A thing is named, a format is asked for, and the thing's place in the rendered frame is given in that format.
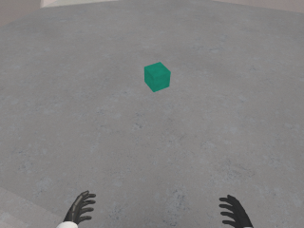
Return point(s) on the left robot hand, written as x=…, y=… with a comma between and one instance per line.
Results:
x=76, y=209

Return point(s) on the right robot hand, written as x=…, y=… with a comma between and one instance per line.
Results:
x=241, y=219

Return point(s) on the carton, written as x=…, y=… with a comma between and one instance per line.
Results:
x=157, y=76

